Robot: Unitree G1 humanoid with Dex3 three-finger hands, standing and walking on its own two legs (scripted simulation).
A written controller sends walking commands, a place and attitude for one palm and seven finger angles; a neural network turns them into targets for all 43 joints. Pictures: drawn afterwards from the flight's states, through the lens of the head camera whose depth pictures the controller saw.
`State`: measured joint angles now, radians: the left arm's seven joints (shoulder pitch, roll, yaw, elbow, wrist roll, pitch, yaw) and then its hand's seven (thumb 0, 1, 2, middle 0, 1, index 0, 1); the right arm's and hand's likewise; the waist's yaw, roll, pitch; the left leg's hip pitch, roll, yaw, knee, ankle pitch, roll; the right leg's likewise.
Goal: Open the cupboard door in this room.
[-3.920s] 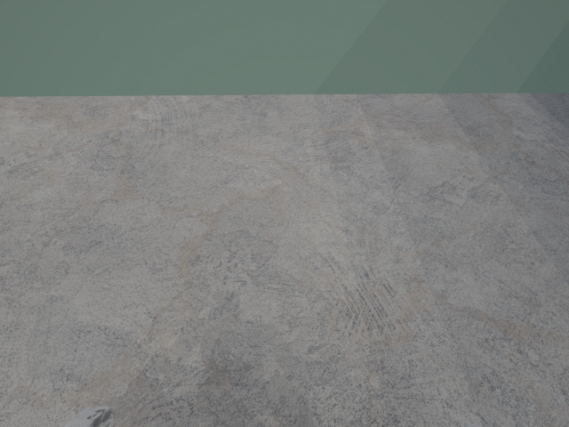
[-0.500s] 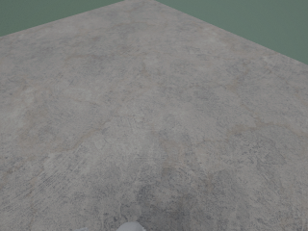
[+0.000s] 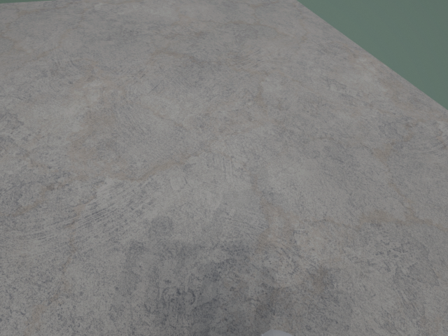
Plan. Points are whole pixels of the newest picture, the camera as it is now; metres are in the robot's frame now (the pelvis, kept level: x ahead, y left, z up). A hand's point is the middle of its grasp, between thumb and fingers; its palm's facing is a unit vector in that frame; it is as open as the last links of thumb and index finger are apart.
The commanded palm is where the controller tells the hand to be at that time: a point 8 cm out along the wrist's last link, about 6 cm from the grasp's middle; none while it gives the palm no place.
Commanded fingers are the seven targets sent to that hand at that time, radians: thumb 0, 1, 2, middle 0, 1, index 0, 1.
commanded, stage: turn or walk to find it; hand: left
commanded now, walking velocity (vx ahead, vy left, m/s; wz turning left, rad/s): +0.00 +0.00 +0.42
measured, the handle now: out of the picture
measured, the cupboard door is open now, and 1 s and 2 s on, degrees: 0 0 0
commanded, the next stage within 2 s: none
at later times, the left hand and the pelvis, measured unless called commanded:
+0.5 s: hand out of the picture +0.00 +0.15 -0.15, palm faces +0.23 -0.94 -0.26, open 7.4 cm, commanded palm none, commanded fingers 0.00 0.90 0.90 -0.20 -0.30 -0.20 -0.30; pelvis -0.03 -0.05 +0.00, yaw +13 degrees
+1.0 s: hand out of the picture -0.13 +0.22 -0.17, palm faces +0.46 -0.85 -0.24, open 7.4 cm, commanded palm none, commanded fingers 0.00 0.90 0.90 -0.20 -0.30 -0.20 -0.30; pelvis -0.09 +0.00 +0.00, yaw +25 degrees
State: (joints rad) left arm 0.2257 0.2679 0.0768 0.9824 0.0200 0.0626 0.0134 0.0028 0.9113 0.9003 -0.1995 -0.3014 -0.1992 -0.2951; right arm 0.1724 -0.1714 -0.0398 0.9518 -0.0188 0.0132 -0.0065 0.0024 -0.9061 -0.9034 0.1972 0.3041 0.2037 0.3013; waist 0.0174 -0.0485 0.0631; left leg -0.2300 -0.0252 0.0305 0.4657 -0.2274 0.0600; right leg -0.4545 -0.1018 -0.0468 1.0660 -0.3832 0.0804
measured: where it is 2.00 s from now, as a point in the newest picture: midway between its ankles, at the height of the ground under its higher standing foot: outside the picture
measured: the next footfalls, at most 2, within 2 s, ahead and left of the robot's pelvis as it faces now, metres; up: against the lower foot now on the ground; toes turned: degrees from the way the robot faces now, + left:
right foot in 0.30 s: +0.02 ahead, -0.14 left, +0.00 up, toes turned +5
left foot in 0.76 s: -0.06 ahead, +0.10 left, +0.00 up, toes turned +24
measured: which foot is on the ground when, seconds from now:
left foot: down 0.00-0.30, up 0.32-0.74, down 0.76-1.00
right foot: up 0.00-0.28, down 0.30-0.76, up 0.78-1.00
